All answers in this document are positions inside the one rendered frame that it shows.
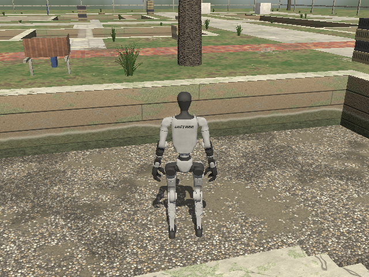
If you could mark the right robot hand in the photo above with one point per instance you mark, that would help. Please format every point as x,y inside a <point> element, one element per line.
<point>213,174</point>

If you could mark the humanoid robot torso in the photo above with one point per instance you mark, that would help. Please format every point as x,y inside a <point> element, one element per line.
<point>184,139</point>

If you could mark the left robot forearm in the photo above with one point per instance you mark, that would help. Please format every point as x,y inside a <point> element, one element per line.
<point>158,156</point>

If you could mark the robot right upper arm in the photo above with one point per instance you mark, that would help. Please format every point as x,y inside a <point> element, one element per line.
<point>202,122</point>

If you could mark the left robot hand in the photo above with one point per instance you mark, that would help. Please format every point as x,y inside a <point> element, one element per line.
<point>155,173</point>

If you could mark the robot right foot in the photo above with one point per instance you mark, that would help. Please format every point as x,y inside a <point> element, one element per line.
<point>198,231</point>

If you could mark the robot left upper arm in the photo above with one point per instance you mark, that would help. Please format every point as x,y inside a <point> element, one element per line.
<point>166,122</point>

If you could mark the right robot forearm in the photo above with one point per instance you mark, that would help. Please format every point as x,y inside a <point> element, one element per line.
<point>210,156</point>

